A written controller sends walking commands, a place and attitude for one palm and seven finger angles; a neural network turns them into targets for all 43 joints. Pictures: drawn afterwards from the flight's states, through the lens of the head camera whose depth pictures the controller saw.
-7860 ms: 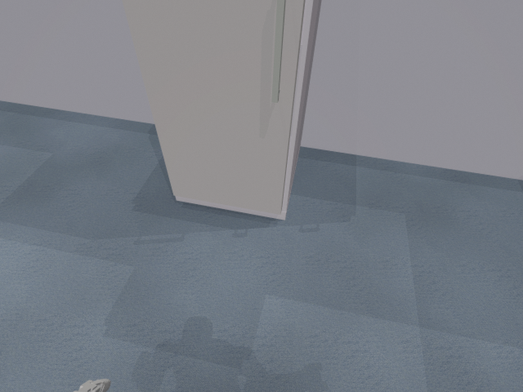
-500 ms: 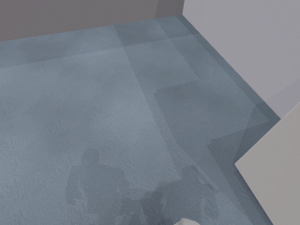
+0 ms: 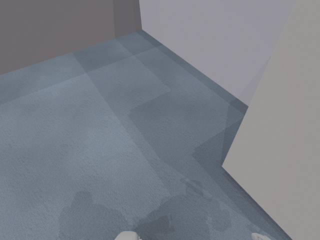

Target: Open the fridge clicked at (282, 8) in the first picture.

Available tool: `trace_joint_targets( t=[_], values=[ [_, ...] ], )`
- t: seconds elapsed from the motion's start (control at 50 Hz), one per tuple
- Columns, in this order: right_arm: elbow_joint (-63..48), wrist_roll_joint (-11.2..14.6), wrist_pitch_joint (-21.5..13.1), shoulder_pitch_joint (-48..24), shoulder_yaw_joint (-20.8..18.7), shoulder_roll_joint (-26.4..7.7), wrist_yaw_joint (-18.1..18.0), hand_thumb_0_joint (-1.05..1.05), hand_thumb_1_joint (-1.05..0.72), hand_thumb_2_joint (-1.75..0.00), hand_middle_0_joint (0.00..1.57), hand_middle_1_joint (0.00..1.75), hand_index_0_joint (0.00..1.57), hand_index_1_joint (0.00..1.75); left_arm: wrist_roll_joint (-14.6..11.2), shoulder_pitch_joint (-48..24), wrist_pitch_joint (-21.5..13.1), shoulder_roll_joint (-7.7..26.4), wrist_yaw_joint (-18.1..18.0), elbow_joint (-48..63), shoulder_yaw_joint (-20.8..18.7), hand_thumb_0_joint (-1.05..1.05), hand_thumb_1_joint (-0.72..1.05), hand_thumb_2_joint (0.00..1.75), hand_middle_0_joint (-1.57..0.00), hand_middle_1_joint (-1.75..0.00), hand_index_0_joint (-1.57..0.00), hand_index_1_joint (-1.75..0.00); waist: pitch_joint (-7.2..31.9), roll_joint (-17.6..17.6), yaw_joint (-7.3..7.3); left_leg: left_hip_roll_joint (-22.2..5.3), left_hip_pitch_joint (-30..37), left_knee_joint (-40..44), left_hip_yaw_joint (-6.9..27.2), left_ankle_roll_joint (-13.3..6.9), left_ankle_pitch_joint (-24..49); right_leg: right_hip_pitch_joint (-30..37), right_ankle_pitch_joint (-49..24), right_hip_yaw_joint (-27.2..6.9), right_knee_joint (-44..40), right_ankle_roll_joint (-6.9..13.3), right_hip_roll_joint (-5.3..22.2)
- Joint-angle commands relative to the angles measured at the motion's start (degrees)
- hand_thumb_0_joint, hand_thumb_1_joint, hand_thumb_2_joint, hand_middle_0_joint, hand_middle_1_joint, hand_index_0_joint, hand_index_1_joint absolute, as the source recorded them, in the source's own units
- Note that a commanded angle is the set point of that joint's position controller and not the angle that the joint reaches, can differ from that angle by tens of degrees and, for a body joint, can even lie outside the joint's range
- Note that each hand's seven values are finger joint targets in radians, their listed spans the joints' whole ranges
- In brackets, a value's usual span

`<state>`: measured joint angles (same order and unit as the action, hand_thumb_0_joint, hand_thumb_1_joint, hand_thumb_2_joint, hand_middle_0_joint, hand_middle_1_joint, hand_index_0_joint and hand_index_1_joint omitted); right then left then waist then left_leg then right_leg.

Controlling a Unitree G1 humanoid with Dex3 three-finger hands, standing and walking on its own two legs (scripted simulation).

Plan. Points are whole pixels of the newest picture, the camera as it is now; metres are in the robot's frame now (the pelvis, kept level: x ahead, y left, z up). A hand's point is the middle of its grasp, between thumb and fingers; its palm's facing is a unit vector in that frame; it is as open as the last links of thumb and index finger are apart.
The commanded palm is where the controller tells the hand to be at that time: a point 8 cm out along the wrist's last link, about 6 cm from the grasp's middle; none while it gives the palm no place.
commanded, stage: turn to face it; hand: right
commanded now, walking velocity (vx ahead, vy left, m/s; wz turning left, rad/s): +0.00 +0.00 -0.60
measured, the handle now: out of the picture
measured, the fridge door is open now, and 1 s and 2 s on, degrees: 0 0 0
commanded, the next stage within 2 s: take the last steps up to it in 1.38 s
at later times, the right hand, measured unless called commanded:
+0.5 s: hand out of the picture +0.00 -0.15 -0.14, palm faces +0.31 +0.90 -0.29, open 7.4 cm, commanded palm none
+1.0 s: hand out of the picture -0.13 -0.23 -0.17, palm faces +0.61 +0.75 -0.26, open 7.4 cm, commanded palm none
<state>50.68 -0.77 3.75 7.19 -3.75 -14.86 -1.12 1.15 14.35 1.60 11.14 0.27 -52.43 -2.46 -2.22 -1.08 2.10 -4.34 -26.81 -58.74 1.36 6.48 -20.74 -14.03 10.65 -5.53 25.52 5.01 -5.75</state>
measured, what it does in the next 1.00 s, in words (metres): steps on the spot, turning right: left foot, then right foot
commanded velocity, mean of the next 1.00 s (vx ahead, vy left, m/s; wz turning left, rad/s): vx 0.00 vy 0.00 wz -0.57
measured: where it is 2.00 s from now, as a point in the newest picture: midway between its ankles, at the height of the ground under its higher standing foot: outside the picture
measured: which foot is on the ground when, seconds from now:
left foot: up 0.00-0.22, down 0.24-0.72, up 0.74-1.00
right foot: down 0.00-0.24, up 0.26-0.70, down 0.72-1.00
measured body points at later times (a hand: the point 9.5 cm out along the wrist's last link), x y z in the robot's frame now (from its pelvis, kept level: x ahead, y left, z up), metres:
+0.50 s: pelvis -0.02 +0.07 +0.00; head +0.00 +0.10 +0.45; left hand +0.08 +0.33 -0.16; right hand -0.01 -0.19 -0.12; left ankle +0.00 +0.17 -0.74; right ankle -0.08 -0.08 -0.65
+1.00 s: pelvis -0.06 +0.00 +0.00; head -0.06 -0.04 +0.45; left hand +0.17 +0.15 -0.12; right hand -0.17 -0.27 -0.15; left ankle +0.03 +0.16 -0.64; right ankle -0.09 -0.06 -0.74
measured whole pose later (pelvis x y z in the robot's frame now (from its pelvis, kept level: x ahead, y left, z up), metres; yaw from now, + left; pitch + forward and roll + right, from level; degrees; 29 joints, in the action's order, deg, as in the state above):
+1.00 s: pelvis -0.06 +0.00 +0.00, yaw -36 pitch -1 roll +2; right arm 52.9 -1.0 3.6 10.8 -4.0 -16.5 -0.9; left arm 0.8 9.6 1.2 12.1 0.1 -51.4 -1.7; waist -4.0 -1.4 -0.8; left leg -6.2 -28.8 -66.1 -0.6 6.3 -19.4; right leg -11.5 12.4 -1.7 25.5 4.7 -3.2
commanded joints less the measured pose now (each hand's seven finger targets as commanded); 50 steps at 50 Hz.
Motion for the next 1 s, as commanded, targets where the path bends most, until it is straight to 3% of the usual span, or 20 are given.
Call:
trace_joint_targets(
  t=[0.0, 0.12, 0.18, 0.2, 0.22, 0.24, 0.26, 0.28, 0.34, 0.42, 0.56, 0.62, 0.66, 0.68, 0.7, 0.72, 0.74, 0.76, 0.82, 0.98],
  values=[
    [-6.5, 0.2, -1.9, -3.7, -1.3, -4.7, -0.6, 0.00, -0.90, -0.90, 0.20, 0.30, 0.20, 0.30, 0.2, 2.9, -0.8, 13.0, -1.0, 3.0, -4.2, 0.00, 0.90, 0.90, -0.20, -0.30, -0.20, -0.30, 3.5, 8.2, 0.84, 0.7, -4.3, 3.8, 1.6, -0.6, -2.7, 6.8, -13.0, -21.9, -7.0, 5.5, 17.4],
    [-6.7, 0.7, -2.5, -0.9, -0.9, -3.8, -0.9, 0.00, -0.90, -0.90, 0.20, 0.30, 0.20, 0.30, 0.4, 1.5, 0.0, 13.1, -0.8, 3.2, -4.6, 0.00, 0.90, 0.90, -0.20, -0.30, -0.20, -0.30, 5.4, 9.6, -0.29, 4.5, 7.2, 17.8, 0.9, -2.4, -3.3, 1.9, -15.4, -25.2, -4.7, 4.7, 14.5],
    [-5.5, 1.0, -3.1, 4.4, -1.3, -5.0, -1.3, 0.00, -0.90, -0.90, 0.20, 0.30, 0.20, 0.30, -0.3, -0.1, 0.3, 12.0, -0.4, 3.7, -4.7, 0.00, 0.90, 0.90, -0.20, -0.30, -0.20, -0.30, 6.6, 7.7, -2.88, 4.0, 21.9, 34.6, 0.5, -3.4, 7.0, -6.8, -7.9, -23.0, -1.2, 0.7, 10.8],
    [-5.2, 0.6, -3.6, 6.3, -2.0, -8.2, -1.5, 0.00, -0.90, -0.90, 0.20, 0.30, 0.20, 0.30, -0.7, 0.8, 0.5, 9.3, -0.1, 3.8, -4.4, 0.00, 0.90, 0.90, -0.20, -0.30, -0.20, -0.30, 7.8, -0.7, -3.54, -4.3, 30.3, 42.0, 7.7, -5.6, 5.0, -14.9, 4.6, -17.3, 5.7, -2.9, 6.9],
    [-6.1, -0.4, -3.9, 5.0, -2.8, -13.1, -1.9, 0.00, -0.90, -0.90, 0.20, 0.30, 0.20, 0.30, -1.0, 2.1, 0.3, 6.2, -0.3, 4.9, -4.0, 0.00, 0.90, 0.90, -0.20, -0.30, -0.20, -0.30, 6.7, -16.8, -3.33, -20.8, 32.8, 46.3, 25.3, -12.1, 2.7, -25.4, 19.5, -4.1, 21.2, -7.6, -1.0],
    [-6.8, -0.1, -3.3, 4.2, -2.1, -12.2, -1.9, 0.00, -0.90, -0.90, 0.20, 0.30, 0.20, 0.30, 0.1, 0.5, 0.5, 9.9, -0.3, 5.0, -4.8, 0.00, 0.90, 0.90, -0.20, -0.30, -0.20, -0.30, 4.9, -10.4, -3.06, -24.4, 21.0, 46.4, 23.1, -15.5, 4.9, -21.3, 21.8, -2.6, 31.6, -7.4, 1.1],
    [-8.0, -0.1, -3.2, 0.0, -1.4, -10.3, -1.7, 0.00, -0.90, -0.90, 0.20, 0.30, 0.20, 0.30, 0.4, 2.4, 1.1, 9.7, 0.3, 4.3, -5.0, 0.00, 0.90, 0.90, -0.20, -0.30, -0.20, -0.30, 2.5, -6.4, -0.35, -20.3, 14.4, 46.9, 16.9, -15.2, 0.6, -19.0, 17.1, -2.5, 38.1, -7.4, 2.2],
    [-8.0, 0.2, -3.5, -2.5, -1.4, -8.6, -1.5, 0.00, -0.90, -0.90, 0.20, 0.30, 0.20, 0.30, 0.5, 2.6, 2.0, 8.9, 0.6, 2.9, -5.1, 0.00, 0.90, 0.90, -0.20, -0.30, -0.20, -0.30, 0.5, -9.0, 0.55, -16.6, 10.7, 47.7, 14.2, -13.0, -1.2, -18.0, 14.9, -1.4, 41.4, -7.9, 3.6],
    [-7.1, 0.2, -4.1, -2.1, -0.3, -5.2, -1.0, 0.00, -0.90, -0.90, 0.20, 0.30, 0.20, 0.30, 0.4, 3.7, 2.2, 8.2, 1.4, 1.5, -4.6, 0.00, 0.90, 0.90, -0.20, -0.30, -0.20, -0.30, -2.4, -7.9, 1.25, -11.4, 12.3, 43.9, 2.5, -11.0, 11.6, -19.1, 8.1, 2.2, 45.7, -9.1, 5.5],
    [-4.4, -0.1, -4.4, 5.4, -0.6, -6.1, -1.1, 0.00, -0.90, -0.90, 0.20, 0.30, 0.20, 0.30, 0.1, -1.1, 2.3, 8.0, 1.4, 2.4, -4.1, 0.00, 0.90, 0.90, -0.20, -0.30, -0.20, -0.30, -1.1, -8.4, -1.95, -13.1, 19.1, 42.0, 0.3, -11.9, 17.4, -20.9, 8.6, 3.6, 42.3, -10.3, 6.8],
    [-2.5, -1.0, -3.8, 10.1, -1.6, -9.4, -0.8, 0.00, -0.90, -0.90, 0.20, 0.30, 0.20, 0.30, -0.4, -8.6, 1.6, 6.8, 1.5, 4.3, -2.6, 0.00, 0.90, 0.90, -0.20, -0.30, -0.20, -0.30, 1.2, -11.6, -4.68, -16.0, 22.9, 36.8, -3.9, -13.7, 31.3, -13.9, 15.0, 8.9, 23.9, -9.7, 7.3],
    [-1.7, -1.0, -3.4, 10.3, -2.1, -10.5, -0.7, 0.00, -0.90, -0.90, 0.20, 0.30, 0.20, 0.30, -0.8, -8.1, 0.9, 6.6, 1.3, 4.5, -2.1, 0.00, 0.90, 0.90, -0.20, -0.30, -0.20, -0.30, 3.4, -13.4, -4.72, -16.7, 23.6, 32.9, -5.6, -12.8, 36.3, -8.2, 14.8, 11.0, 15.3, -8.4, 6.2],
    [-1.7, -0.6, -3.1, 9.2, -2.3, -10.7, -0.5, 0.00, -0.90, -0.90, 0.20, 0.30, 0.20, 0.30, -0.6, -4.7, 0.4, 8.0, 1.2, 3.9, -2.4, 0.00, 0.90, 0.90, -0.20, -0.30, -0.20, -0.30, 5.4, -10.7, -2.43, -15.6, 20.3, 27.3, -9.1, -9.6, 32.1, 0.0, 6.0, 11.7, 4.7, -7.6, 5.6],
    [-2.0, 0.0, -2.8, 8.8, -2.2, -9.8, -0.3, 0.00, -0.90, -0.90, 0.20, 0.30, 0.20, 0.30, -0.4, -0.9, -0.3, 10.8, 1.2, 3.0, -3.1, 0.00, 0.90, 0.90, -0.20, -0.30, -0.20, -0.30, 8.2, -4.6, 0.01, -14.2, 14.4, 18.6, -11.4, -6.8, 26.1, 9.6, -3.3, 8.5, -2.9, -6.7, 8.3],
    [-4.1, 0.5, -2.6, 8.5, -1.6, -5.9, 0.1, 0.00, -0.90, -0.90, 0.20, 0.30, 0.20, 0.30, 0.0, 2.6, -0.9, 17.9, 0.8, 2.8, -4.9, 0.00, 0.90, 0.90, -0.20, -0.30, -0.20, -0.30, 10.4, 15.1, 2.07, -6.0, -2.8, 4.7, -13.3, -1.8, -3.4, 20.7, -23.6, -11.9, -4.8, -0.5, 23.7],
    [-6.0, 0.0, -2.1, 4.5, -0.3, -4.5, -0.2, 0.00, -0.90, -0.90, 0.20, 0.30, 0.20, 0.30, -0.8, 6.7, -0.4, 21.7, 0.5, 1.6, -5.6, 0.00, 0.90, 0.90, -0.20, -0.30, -0.20, -0.30, 10.9, 17.7, 3.55, -3.3, -7.6, -2.6, -7.7, -0.9, -18.9, 19.9, -40.2, -17.1, -3.5, 4.4, 30.1],
    [-5.9, -0.2, -1.7, 3.7, -0.6, -5.3, -0.3, 0.00, -0.90, -0.90, 0.20, 0.30, 0.20, 0.30, -0.5, 6.2, -0.4, 20.2, 0.0, 1.3, -5.3, 0.00, 0.90, 0.90, -0.20, -0.30, -0.20, -0.30, 10.1, 13.0, 3.19, -4.7, -8.3, -6.7, -4.5, -1.6, -16.6, 18.3, -40.3, -14.2, -2.5, 6.4, 30.5],
    [-4.8, -0.4, -1.5, 2.1, -0.9, -5.1, -0.6, 0.00, -0.90, -0.90, 0.20, 0.30, 0.20, 0.30, -0.3, 4.1, -0.7, 17.5, -0.6, 1.4, -4.6, 0.00, 0.90, 0.90, -0.20, -0.30, -0.20, -0.30, 7.8, 15.8, 2.86, -4.5, -8.5, -8.1, -2.9, -1.5, -13.1, 15.3, -39.4, -12.5, -2.9, 5.0, 26.0],
    [-2.3, -0.1, -1.8, 3.9, -1.4, -5.9, 0.3, 0.00, -0.90, -0.90, 0.20, 0.30, 0.20, 0.30, -0.3, -3.5, -1.0, 13.6, -1.1, 3.7, -3.0, 0.00, 0.90, 0.90, -0.20, -0.30, -0.20, -0.30, 3.4, 10.5, -0.94, -3.5, -6.3, -10.6, -2.3, -0.9, -3.1, 9.4, -31.9, -6.7, -4.4, 2.3, 19.6],
    [-1.9, -0.3, -1.4, 3.5, -1.4, -5.8, -0.3, 0.00, -0.90, -0.90, 0.20, 0.30, 0.20, 0.30, -0.4, -0.3, -1.3, 12.4, -1.0, 3.3, -3.0, 0.00, 0.90, 0.90, -0.20, -0.30, -0.20, -0.30, 3.2, 6.9, -1.16, -1.9, -6.4, -7.2, -0.5, 0.4, 2.6, 9.7, -22.2, -10.6, -7.9, 1.8, 17.6]
  ],
)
